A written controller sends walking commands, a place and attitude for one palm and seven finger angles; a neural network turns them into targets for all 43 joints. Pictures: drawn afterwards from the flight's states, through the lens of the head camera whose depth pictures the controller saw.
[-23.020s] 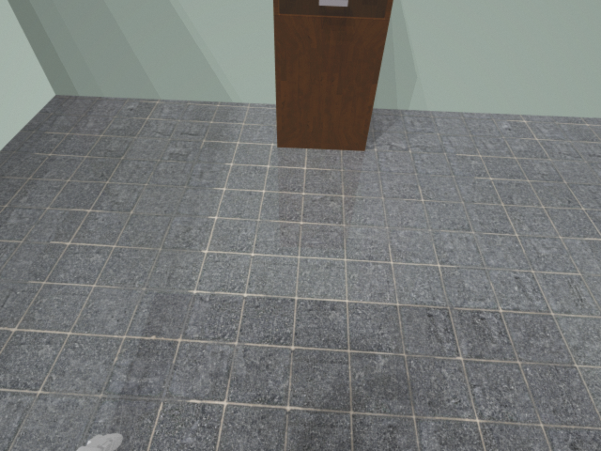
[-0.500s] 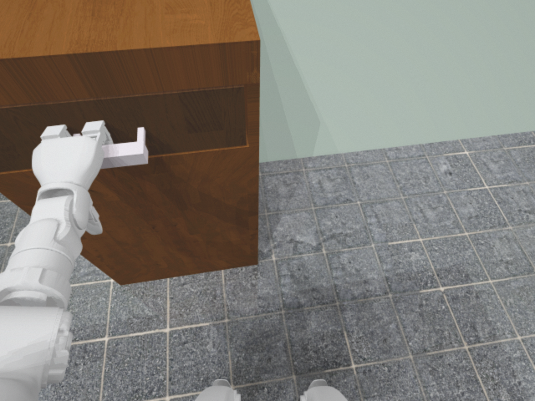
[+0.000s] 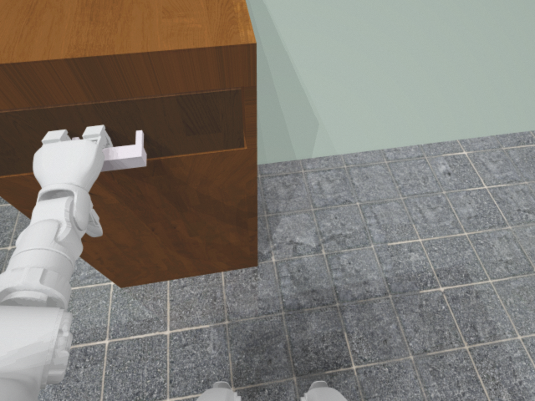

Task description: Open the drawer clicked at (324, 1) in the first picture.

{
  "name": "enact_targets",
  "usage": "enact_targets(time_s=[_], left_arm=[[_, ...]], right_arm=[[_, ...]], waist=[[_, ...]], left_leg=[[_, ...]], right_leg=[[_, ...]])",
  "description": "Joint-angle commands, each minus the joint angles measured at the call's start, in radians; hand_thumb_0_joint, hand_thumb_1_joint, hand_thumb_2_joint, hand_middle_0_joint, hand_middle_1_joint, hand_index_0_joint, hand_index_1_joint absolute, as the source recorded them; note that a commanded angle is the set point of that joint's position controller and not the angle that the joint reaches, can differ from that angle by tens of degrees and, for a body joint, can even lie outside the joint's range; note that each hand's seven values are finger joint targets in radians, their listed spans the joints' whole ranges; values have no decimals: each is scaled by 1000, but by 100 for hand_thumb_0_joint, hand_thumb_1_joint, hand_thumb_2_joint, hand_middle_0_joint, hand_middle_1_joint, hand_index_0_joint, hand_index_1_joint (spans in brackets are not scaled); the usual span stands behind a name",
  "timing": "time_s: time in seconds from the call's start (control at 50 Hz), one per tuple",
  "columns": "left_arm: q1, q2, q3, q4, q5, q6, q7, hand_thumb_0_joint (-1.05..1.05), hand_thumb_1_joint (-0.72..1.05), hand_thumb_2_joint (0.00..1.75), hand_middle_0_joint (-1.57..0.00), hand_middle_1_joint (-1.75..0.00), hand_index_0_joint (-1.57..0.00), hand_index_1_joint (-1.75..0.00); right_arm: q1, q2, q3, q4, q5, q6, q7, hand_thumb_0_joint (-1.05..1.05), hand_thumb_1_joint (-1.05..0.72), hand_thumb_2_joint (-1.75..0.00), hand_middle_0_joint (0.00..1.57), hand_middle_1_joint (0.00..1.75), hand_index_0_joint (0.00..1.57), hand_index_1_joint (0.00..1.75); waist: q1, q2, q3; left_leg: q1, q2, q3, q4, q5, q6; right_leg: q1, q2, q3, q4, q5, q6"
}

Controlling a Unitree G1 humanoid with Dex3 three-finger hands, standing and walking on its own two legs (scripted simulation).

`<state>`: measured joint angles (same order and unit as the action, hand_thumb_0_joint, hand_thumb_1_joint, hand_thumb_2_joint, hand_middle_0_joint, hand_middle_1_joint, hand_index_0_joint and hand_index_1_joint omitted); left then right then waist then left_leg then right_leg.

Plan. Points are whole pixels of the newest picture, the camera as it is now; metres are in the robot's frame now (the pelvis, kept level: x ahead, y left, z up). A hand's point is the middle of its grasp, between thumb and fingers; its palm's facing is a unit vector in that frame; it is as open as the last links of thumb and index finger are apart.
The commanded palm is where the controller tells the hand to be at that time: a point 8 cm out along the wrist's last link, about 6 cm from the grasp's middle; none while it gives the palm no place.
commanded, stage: close the thumb around the handle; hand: left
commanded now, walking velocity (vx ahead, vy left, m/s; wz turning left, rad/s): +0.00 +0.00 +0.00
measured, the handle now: (107, 149) +0.50 +0.27 +0.04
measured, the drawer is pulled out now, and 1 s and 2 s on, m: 0.00 0.03 0.16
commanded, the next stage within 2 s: pull the drawer open in 0.60 s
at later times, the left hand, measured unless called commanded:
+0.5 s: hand (87, 182) +0.44 +0.29 +0.02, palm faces -0.07 +0.00 -1.00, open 5.9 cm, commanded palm +0.43 +0.28 +0.08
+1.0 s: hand (86, 199) +0.41 +0.29 +0.02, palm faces -0.03 -0.04 -1.00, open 5.9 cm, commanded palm +0.38 +0.27 +0.08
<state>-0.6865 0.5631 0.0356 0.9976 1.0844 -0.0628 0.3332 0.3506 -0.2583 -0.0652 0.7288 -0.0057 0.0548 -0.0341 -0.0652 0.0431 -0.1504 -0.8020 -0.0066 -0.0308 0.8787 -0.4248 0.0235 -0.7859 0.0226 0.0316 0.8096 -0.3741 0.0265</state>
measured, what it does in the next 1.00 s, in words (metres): stands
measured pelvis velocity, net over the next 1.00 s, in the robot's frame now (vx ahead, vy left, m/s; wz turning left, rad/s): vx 0.02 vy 0.01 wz -0.02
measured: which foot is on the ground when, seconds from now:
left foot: down 0.00-1.00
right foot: down 0.00-1.00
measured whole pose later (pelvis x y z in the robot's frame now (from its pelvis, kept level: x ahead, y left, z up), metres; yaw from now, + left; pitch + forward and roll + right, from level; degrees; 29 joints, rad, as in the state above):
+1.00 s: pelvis +0.02 +0.01 +0.01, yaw -1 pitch +18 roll -2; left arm -0.40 0.50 0.07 0.72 1.03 -0.01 0.32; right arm 0.32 -0.25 -0.07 0.69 0.00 0.08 -0.02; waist -0.05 0.05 -0.16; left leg -0.69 0.00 -0.01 0.82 -0.43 0.03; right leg -0.68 0.03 0.06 0.74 -0.37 0.03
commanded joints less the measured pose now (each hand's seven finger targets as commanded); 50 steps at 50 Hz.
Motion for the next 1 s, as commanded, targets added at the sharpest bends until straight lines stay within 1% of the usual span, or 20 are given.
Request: enact_targets(time_s=[0.0, 0.08, 0.1, 0.16, 0.18, 0.2, 0.28, 0.34, 0.38, 0.4, 0.44, 0.56, 0.66, 0.68, 0.74, 0.82, 0.86, 0.9, 0.94, 0.98], left_arm=[[-404, 189, 22, -204, 3, -11, 47, 0, -16, 44, -32, -124, -32, -124], [-431, 193, 17, -201, 0, 7, 39, 0, 6, 54, -34, -126, -34, -126], [-412, 224, 41, -185, 0, 12, 36, 0, 12, 56, -34, -127, -34, -127], [-407, 223, 40, -211, -3, 6, 23, 0, 28, 64, -36, -128, -36, -128], [-394, 194, 18, -196, -5, 7, 19, 0, 34, 66, -36, -129, -36, -129], [-371, 223, 43, -189, -5, 5, 16, 0, 40, 68, -36, -130, -36, -130], [-377, 207, 28, -200, -1, -9, 11, 0, 62, 78, -38, -132, -38, -132], [-335, 223, 51, -210, -7, -18, 9, 0, 79, 85, -39, -134, -39, -134], [-360, 218, 41, -210, -10, -26, 8, 0, 90, 90, -40, -135, -40, -135], [-325, 249, 73, -205, -8, -28, 7, 0, 90, 90, -40, -135, -40, -135], [-344, 219, 47, -228, -6, -33, 12, 0, 90, 90, -40, -135, -40, -135], [-325, 241, 72, -231, -5, -26, 24, 0, 90, 90, -40, -135, -40, -135], [-306, 248, 86, -268, -5, -18, 32, 0, 90, 90, -40, -135, -40, -135], [-295, 240, 79, -251, -2, -14, 32, 0, 90, 90, -40, -135, -40, -135], [-221, 184, 51, -289, -15, -6, 29, 0, 90, 90, -40, -135, -40, -135], [-100, 217, 98, -363, -34, 5, 26, 0, 90, 90, -40, -135, -40, -135], [-51, 173, 73, -421, -49, 10, 24, 0, 90, 90, -40, -135, -40, -135], [22, 201, 107, -452, -50, 19, 27, 0, 90, 90, -40, -135, -40, -135], [37, 152, 71, -523, -48, 29, 36, 0, 90, 90, -40, -135, -40, -135], [60, 144, 68, -561, -48, 39, 44, 0, 90, 90, -40, -135, -40, -135]], right_arm=[[110, -161, -58, -55, -2, -22, -11, 0, -90, -90, 20, 30, 20, 30], [112, -161, -57, -49, -2, -20, -13, 0, -90, -90, 20, 30, 20, 30], [112, -165, -55, -45, -3, -19, -14, 0, -90, -90, 20, 30, 20, 30], [104, -161, -52, -57, -3, -16, -19, 0, -90, -90, 20, 30, 20, 30], [106, -156, -53, -58, 0, -15, -18, 0, -90, -90, 20, 30, 20, 30], [102, -159, -52, -55, 1, -14, -19, 0, -90, -90, 20, 30, 20, 30], [99, -155, -52, -62, 1, -13, -21, 0, -90, -90, 20, 30, 20, 30], [94, -155, -52, -69, -1, -13, -20, 0, -90, -90, 20, 30, 20, 30], [96, -155, -51, -70, 0, -11, -21, 0, -90, -90, 20, 30, 20, 30], [95, -157, -52, -68, 0, -10, -21, 0, -90, -90, 20, 30, 20, 30], [92, -153, -53, -73, 0, -11, -19, 0, -90, -90, 20, 30, 20, 30], [91, -158, -56, -68, -2, -4, -15, 0, -90, -90, 20, 30, 20, 30], [87, -159, -58, -70, -4, -1, -11, 0, -90, -90, 20, 30, 20, 30], [87, -156, -59, -68, -2, 0, -11, 0, -90, -90, 20, 30, 20, 30], [70, -151, -60, -83, 1, -2, -6, 0, -90, -90, 20, 30, 20, 30], [46, -152, -59, -104, 3, -2, -5, 0, -90, -90, 20, 30, 20, 30], [31, -149, -59, -119, 5, -6, -3, 0, -90, -90, 20, 30, 20, 30], [19, -152, -59, -123, 6, -6, -1, 0, -90, -90, 20, 30, 20, 30], [0, -146, -59, -139, 7, -11, -1, 0, -90, -90, 20, 30, 20, 30], [-15, -146, -57, -141, 6, -15, -1, 0, -90, -90, 20, 30, 20, 30]], waist=[[-31, 71, -386], [-43, 72, -391], [-33, 54, -392], [-27, 61, -413], [-34, 52, -399], [-23, 50, -378], [-33, 41, -365], [-15, 51, -380], [-29, 37, -378], [-10, 30, -380], [-19, 52, -383], [-16, 38, -407], [-2, 72, -439], [-7, 65, -418], [6, 80, -418], [38, 57, -436], [35, 72, -425], [49, 52, -402], [37, 61, -394], [35, 78, -365]], left_leg=[[364, 10, 4, -90, 469, -1], [365, 7, 13, -89, 464, 4], [352, 6, 13, -92, 460, 4], [353, 2, 20, -90, 498, 7], [350, 1, 23, -89, 493, 8], [340, 2, 23, -92, 488, 8], [341, 3, 21, -92, 485, 9], [336, -2, 30, -88, 499, 10], [322, -2, 30, -85, 483, 12], [313, -3, 29, -84, 491, 11], [327, -2, 31, -82, 505, 10], [327, 0, 30, -75, 532, 9], [366, 4, 28, -73, 601, 6], [362, 6, 29, -75, 593, 6], [392, 11, 30, -87, 608, 3], [394, 15, 32, -99, 656, 5], [408, 17, 29, -106, 688, 4], [409, 20, 24, -113, 704, 4], [431, 24, 20, -120, 704, 3], [443, 28, 15, -127, 709, -2]], right_leg=[[115, 46, -78, -69, 266, -64], [135, 45, -72, -77, 290, -61], [153, 44, -71, -76, 297, -61], [190, 42, -65, -75, 345, -62], [188, 42, -65, -78, 344, -58], [187, 42, -65, -77, 344, -60], [174, 42, -66, -79, 332, -59], [203, 42, -61, -75, 362, -60], [201, 40, -57, -75, 364, -55], [211, 40, -58, -68, 370, -59], [200, 41, -60, -68, 373, -59], [214, 43, -59, -62, 393, -58], [220, 44, -63, -59, 412, -58], [211, 44, -63, -61, 403, -56], [214, 46, -69, -71, 388, -58], [277, 46, -65, -74, 430, -57], [287, 45, -67, -82, 443, -58], [296, 47, -68, -83, 443, -57], [285, 46, -75, -89, 425, -54], [272, 44, -78, -94, 409, -55]])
